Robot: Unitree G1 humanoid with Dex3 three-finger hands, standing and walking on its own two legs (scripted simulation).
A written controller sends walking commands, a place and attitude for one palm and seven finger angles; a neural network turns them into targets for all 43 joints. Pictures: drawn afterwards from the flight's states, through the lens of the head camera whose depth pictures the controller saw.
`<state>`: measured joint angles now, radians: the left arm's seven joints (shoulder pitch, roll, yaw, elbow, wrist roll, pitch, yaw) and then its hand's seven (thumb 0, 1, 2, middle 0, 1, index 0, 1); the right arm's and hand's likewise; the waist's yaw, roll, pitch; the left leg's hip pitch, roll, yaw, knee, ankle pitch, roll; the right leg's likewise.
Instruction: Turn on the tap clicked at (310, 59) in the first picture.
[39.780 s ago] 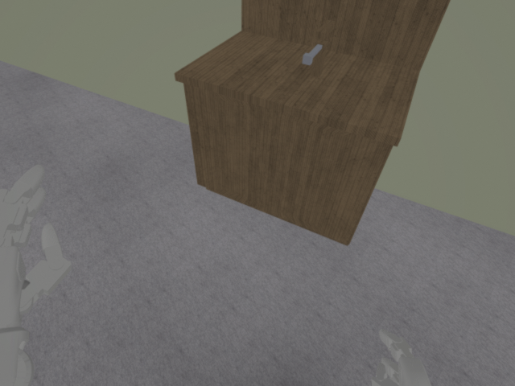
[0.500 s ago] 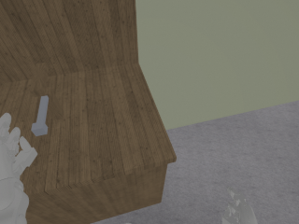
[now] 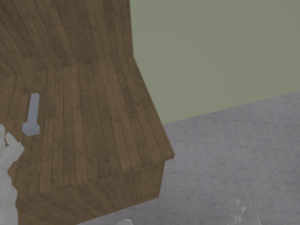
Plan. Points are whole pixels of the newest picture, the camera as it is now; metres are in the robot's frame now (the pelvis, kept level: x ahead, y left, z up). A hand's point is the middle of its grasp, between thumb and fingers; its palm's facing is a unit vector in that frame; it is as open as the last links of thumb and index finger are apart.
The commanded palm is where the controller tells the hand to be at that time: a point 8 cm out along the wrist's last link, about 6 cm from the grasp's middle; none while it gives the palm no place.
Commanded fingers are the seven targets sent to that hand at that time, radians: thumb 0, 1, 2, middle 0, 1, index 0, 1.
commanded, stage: reach beside the lever's end, fingers flat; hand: left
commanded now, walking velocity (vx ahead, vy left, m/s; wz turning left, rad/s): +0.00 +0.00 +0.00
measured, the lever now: (31, 128) +0.32 +0.34 +0.08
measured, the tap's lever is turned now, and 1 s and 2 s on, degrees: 0 0 22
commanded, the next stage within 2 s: push the lever round in 0.42 s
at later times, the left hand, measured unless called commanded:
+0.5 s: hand (16, 145) +0.27 +0.36 +0.07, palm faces +0.61 -0.79 -0.12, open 7.8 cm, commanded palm +0.22 +0.38 +0.08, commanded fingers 0.00 0.90 0.90 -0.15 -0.15 -0.15 -0.15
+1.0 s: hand (30, 144) +0.27 +0.33 +0.07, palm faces +0.58 -0.81 -0.09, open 7.8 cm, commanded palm +0.23 +0.36 +0.08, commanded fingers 0.00 0.90 0.90 -0.15 -0.15 -0.15 -0.15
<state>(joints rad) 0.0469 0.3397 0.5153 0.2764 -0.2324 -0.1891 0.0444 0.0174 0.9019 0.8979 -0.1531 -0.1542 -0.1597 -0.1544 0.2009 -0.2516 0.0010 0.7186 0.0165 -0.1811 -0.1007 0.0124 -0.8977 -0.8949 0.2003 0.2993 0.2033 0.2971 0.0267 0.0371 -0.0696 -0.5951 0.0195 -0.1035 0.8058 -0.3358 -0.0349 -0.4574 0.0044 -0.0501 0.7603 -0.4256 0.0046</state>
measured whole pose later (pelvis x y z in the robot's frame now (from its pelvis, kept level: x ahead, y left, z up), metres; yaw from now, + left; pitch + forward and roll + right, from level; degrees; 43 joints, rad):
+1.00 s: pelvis +0.00 +0.01 +0.00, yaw +0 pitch +8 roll -3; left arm 0.04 0.30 0.46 0.24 -0.21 -0.20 0.10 0.02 0.90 0.90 -0.15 -0.15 -0.16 -0.15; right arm 0.19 -0.23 0.01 0.69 0.01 -0.15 -0.09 0.01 -0.90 -0.89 0.20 0.30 0.20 0.30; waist 0.02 0.04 -0.09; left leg -0.63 0.02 -0.11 0.85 -0.35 -0.03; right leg -0.49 0.01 -0.05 0.79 -0.44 0.01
